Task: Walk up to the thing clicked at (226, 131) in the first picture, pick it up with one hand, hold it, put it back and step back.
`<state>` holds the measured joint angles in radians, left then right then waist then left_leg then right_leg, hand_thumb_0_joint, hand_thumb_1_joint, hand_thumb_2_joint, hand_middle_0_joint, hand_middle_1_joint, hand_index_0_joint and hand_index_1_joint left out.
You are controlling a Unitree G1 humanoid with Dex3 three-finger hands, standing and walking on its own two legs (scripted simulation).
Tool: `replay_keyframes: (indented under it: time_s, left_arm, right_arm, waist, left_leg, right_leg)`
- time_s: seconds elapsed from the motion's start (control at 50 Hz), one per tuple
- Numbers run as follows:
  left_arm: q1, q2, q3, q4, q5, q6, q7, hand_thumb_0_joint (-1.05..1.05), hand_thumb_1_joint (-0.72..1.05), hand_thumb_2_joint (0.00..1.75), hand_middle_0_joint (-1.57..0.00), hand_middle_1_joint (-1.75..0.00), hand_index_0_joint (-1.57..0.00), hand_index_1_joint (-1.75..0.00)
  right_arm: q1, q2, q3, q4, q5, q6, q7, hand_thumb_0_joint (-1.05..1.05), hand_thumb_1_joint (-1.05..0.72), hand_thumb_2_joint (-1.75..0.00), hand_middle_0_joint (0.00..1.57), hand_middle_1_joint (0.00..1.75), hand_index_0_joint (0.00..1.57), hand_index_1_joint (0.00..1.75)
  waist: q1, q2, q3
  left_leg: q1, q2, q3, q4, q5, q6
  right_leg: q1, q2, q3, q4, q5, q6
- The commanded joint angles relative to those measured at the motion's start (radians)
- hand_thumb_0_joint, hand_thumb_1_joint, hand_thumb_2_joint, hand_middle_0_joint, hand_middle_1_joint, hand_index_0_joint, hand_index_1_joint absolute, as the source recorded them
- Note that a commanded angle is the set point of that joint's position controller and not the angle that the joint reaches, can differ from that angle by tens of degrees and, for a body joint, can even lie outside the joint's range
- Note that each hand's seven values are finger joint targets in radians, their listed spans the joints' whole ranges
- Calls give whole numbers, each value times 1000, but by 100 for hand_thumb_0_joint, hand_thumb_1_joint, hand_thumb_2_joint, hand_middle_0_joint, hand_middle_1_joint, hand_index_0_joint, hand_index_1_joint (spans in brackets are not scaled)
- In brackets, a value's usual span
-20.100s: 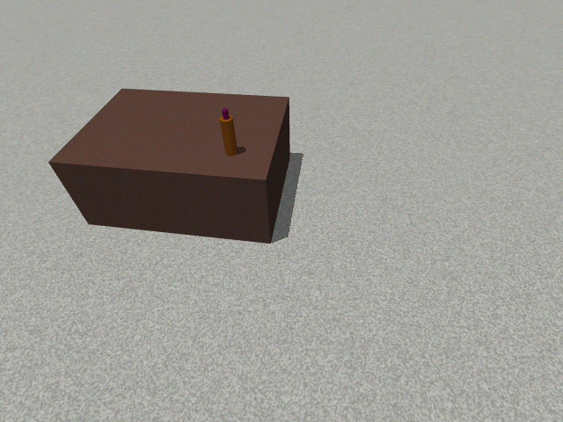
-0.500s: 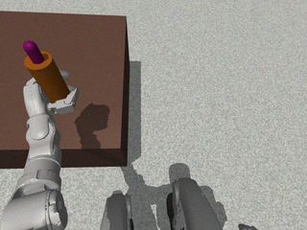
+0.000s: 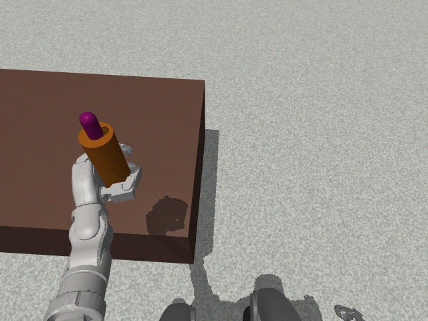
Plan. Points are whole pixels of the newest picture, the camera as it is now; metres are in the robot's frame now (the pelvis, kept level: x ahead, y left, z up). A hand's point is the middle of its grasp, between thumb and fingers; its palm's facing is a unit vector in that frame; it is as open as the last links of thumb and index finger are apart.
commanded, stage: lift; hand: left
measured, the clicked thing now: (107, 157) +0.40 +0.19 +0.07
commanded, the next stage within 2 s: hold in 0.70 s
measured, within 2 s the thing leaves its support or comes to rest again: neither
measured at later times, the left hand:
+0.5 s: hand (122, 170) +0.38 +0.17 +0.06, palm faces +0.21 -0.98 -0.03, open 6.8 cm
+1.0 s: hand (117, 172) +0.37 +0.17 +0.08, palm faces +0.21 -0.98 -0.02, open 6.8 cm
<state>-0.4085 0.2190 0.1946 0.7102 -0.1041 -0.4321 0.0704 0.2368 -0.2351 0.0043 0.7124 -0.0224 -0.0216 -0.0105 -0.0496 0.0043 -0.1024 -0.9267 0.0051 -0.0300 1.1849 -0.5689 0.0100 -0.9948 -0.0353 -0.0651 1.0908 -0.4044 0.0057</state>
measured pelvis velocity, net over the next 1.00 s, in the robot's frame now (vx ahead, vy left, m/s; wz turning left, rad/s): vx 0.02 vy -0.01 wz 0.00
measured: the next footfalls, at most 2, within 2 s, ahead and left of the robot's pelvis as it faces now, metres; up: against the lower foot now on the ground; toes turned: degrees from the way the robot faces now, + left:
none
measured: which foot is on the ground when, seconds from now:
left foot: down 0.00-1.00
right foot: down 0.00-1.00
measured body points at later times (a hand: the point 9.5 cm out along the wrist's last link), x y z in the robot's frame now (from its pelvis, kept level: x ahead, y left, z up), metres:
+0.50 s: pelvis +0.02 -0.01 +0.04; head +0.09 +0.00 +0.48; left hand +0.37 +0.22 +0.07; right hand +0.13 -0.26 -0.08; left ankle +0.00 +0.11 -0.65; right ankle +0.06 -0.13 -0.65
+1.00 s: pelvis +0.02 -0.01 +0.05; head +0.08 +0.00 +0.50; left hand +0.35 +0.22 +0.09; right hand +0.14 -0.25 -0.06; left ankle +0.00 +0.11 -0.65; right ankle +0.06 -0.13 -0.65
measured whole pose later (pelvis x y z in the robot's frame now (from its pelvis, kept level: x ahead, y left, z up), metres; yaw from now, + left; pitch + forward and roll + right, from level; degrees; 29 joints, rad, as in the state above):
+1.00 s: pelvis +0.02 -0.01 +0.05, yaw +0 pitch +8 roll -1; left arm -0.20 0.17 0.15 0.53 -0.13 -0.37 0.07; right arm 0.23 -0.21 0.00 0.69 -0.02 -0.02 -0.04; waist -0.02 0.00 -0.04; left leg -0.54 0.01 -0.02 0.88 -0.48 0.00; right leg -0.63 -0.02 -0.06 0.82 -0.34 0.00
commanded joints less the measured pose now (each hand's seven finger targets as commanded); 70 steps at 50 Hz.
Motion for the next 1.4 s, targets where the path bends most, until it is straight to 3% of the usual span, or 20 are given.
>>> replay_keyframes:
  time_s: [0.0,0.02,0.1,0.14,0.18,0.24,0.28,0.38,0.4,0.46,0.62,0.68,0.7,0.84,1.06,1.18,1.2,1.3,1.32,1.38]
  left_arm:
    - [-383,137,17,-334,-14,-95,20,0,54,132,-130,-139,-131,-139]
    - [-435,166,28,-409,-16,-99,27,0,54,131,-129,-138,-131,-138]
    - [-303,122,18,-306,-15,-73,26,0,53,133,-129,-139,-131,-139]
    - [-333,102,-17,-376,-19,-81,22,0,52,133,-130,-140,-131,-140]
    - [-276,135,16,-354,-18,-70,20,0,53,133,-129,-140,-131,-140]
    - [-249,98,-16,-362,-20,-69,8,0,53,132,-129,-140,-131,-139]
    - [-250,139,14,-397,-22,-68,11,0,51,132,-129,-140,-131,-139]
    - [-196,83,-14,-393,-36,-60,4,0,51,130,-127,-138,-129,-137]
    - [-246,123,11,-453,-35,-64,8,0,52,130,-128,-138,-130,-138]
    - [-217,113,2,-454,-34,-64,2,0,51,131,-128,-139,-130,-138]
    - [-166,107,9,-442,-33,-63,0,0,57,134,-130,-141,-132,-141]
    - [-173,81,-20,-473,-37,-66,-4,0,56,135,-131,-143,-133,-142]
    - [-163,110,13,-468,-35,-64,-1,0,55,134,-131,-142,-132,-141]
    - [-121,68,-16,-455,-36,-47,0,0,59,126,-130,-139,-132,-138]
    - [-135,97,2,-527,-36,-53,3,0,56,127,-131,-141,-134,-139]
    - [-97,72,-18,-514,-31,-41,2,0,56,128,-132,-142,-135,-141]
    - [-130,101,4,-546,-38,-47,2,0,53,129,-132,-144,-135,-142]
    - [-44,70,-11,-465,-41,-30,-12,0,54,129,-133,-143,-136,-142]
    - [-96,84,-13,-541,-39,-36,-14,0,54,128,-133,-143,-135,-142]
    - [-49,52,-36,-508,-45,-33,-15,0,54,130,-133,-145,-136,-144]
  right_arm:
    - [69,-146,-53,-87,3,-30,-17,0,-89,-90,20,30,20,30]
    - [72,-147,-54,-93,5,-29,-20,0,-89,-90,20,30,20,30]
    - [60,-135,-51,-87,4,-27,-28,0,-89,-90,20,30,20,30]
    - [49,-129,-49,-107,4,-28,-29,0,-89,-90,20,30,20,30]
    - [55,-131,-52,-104,6,-24,-31,0,-89,-90,20,30,20,30]
    - [37,-125,-50,-117,7,-24,-28,0,-89,-90,20,30,20,30]
    - [42,-129,-55,-116,10,-22,-28,0,-89,-90,20,30,20,30]
    - [32,-121,-51,-135,11,-20,-25,0,-89,-90,20,30,20,30]
    - [37,-126,-56,-131,12,-18,-27,0,-89,-90,20,30,20,30]
    - [39,-120,-53,-126,10,-19,-31,0,-89,-90,20,30,20,30]
    - [20,-118,-53,-124,4,-24,-36,0,-89,-90,20,30,20,30]
    - [9,-118,-51,-136,5,-26,-35,0,-89,-90,20,30,20,30]
    - [10,-121,-54,-133,4,-26,-37,0,-89,-90,20,30,20,30]
    - [-15,-113,-51,-141,8,-31,-40,0,-89,-89,20,30,20,30]
    - [-13,-115,-54,-133,9,-41,-34,0,-89,-89,20,30,20,30]
    - [-31,-108,-52,-142,10,-45,-36,0,-89,-89,20,30,20,30]
    - [-23,-112,-52,-133,10,-44,-38,0,-90,-90,20,30,20,30]
    - [-23,-120,-56,-129,13,-50,-34,0,-90,-90,20,30,20,30]
    - [-22,-115,-56,-135,12,-48,-34,0,-89,-90,20,30,20,30]
    - [-24,-111,-53,-127,14,-51,-33,0,-89,-90,20,30,20,30]
  waist:
    - [-6,76,-441]
    - [-1,93,-466]
    - [-3,7,-379]
    - [-5,37,-394]
    - [8,26,-385]
    - [8,22,-376]
    - [21,53,-377]
    - [16,36,-349]
    - [14,32,-360]
    - [10,12,-357]
    - [19,39,-325]
    - [15,40,-315]
    - [25,46,-335]
    - [20,12,-258]
    - [38,68,-285]
    - [33,17,-264]
    - [29,32,-271]
    - [35,13,-243]
    - [40,47,-289]
    - [24,19,-222]
  left_leg:
    - [260,-7,-30,-237,363,-24]
    - [293,-9,-26,-243,364,-23]
    - [244,-13,-13,-271,342,-10]
    - [283,-16,-9,-283,346,-10]
    - [286,-17,-5,-295,361,-11]
    - [296,-16,-3,-306,391,-11]
    - [323,-16,-2,-321,404,-16]
    - [348,-13,-1,-343,422,-16]
    - [355,-12,0,-351,411,-13]
    - [354,-13,5,-361,409,-10]
    - [393,-14,7,-392,413,-15]
    - [413,-11,3,-407,432,-19]
    - [419,-13,6,-405,438,-17]
    - [418,-12,8,-445,358,-8]
    - [461,-9,3,-457,455,-24]
    - [450,-11,4,-475,382,-10]
    - [459,-11,7,-472,392,-13]
    - [462,-5,0,-473,457,-20]
    - [482,-8,5,-471,459,-17]
    - [459,-9,6,-479,414,-15]
  right_leg:
    - [346,35,7,-135,251,-39]
    - [361,32,11,-146,256,-37]
    - [425,33,19,-187,270,-30]
    - [446,30,23,-202,280,-27]
    - [485,29,25,-216,292,-27]
    - [515,28,27,-227,327,-28]
    - [517,26,26,-231,325,-31]
    - [544,29,24,-256,342,-30]
    - [552,30,27,-266,340,-29]
    - [592,27,32,-278,357,-26]
    - [598,30,30,-307,341,-28]
    - [601,31,26,-311,349,-30]
    - [617,31,28,-317,358,-28]
    - [614,33,26,-357,292,-22]
    - [641,31,22,-347,352,-30]
    - [663,33,23,-378,305,-20]
    - [663,31,25,-376,311,-22]
    - [661,34,18,-368,355,-27]
    - [676,31,25,-372,367,-26]
    - [657,31,21,-381,329,-24]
